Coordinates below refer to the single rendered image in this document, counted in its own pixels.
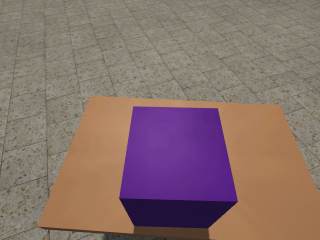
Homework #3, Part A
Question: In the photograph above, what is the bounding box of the table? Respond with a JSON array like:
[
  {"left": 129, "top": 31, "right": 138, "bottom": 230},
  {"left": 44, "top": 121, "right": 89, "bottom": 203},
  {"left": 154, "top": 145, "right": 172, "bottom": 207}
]
[{"left": 37, "top": 96, "right": 320, "bottom": 240}]

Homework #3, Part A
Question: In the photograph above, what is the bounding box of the carton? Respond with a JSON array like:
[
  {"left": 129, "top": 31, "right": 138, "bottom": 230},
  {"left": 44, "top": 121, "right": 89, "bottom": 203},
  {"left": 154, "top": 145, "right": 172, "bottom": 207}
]
[{"left": 119, "top": 106, "right": 238, "bottom": 229}]

